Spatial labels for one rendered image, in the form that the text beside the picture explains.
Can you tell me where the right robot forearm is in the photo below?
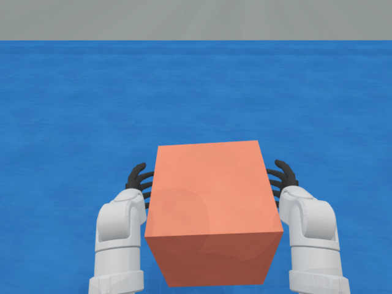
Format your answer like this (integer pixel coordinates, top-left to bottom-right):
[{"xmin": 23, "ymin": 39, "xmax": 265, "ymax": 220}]
[{"xmin": 279, "ymin": 186, "xmax": 350, "ymax": 294}]

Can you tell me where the right robot hand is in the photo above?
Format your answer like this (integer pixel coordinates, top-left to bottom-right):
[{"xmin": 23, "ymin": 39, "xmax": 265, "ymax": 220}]
[{"xmin": 266, "ymin": 159, "xmax": 299, "ymax": 208}]

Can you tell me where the left robot forearm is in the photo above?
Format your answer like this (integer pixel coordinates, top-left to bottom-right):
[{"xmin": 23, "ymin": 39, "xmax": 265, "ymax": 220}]
[{"xmin": 88, "ymin": 189, "xmax": 147, "ymax": 294}]

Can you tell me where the left robot hand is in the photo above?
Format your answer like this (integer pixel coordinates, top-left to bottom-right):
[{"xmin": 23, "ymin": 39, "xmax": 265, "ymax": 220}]
[{"xmin": 126, "ymin": 163, "xmax": 154, "ymax": 209}]

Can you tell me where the carton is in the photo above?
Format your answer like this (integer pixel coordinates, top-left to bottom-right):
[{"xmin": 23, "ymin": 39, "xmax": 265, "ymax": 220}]
[{"xmin": 145, "ymin": 140, "xmax": 284, "ymax": 287}]

